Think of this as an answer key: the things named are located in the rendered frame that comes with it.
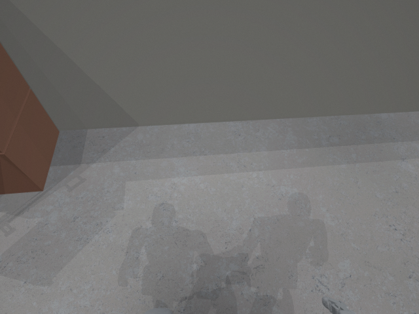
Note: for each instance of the cupboard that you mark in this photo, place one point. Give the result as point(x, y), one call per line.
point(28, 136)

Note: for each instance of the right robot hand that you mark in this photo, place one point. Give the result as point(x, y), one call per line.
point(335, 306)

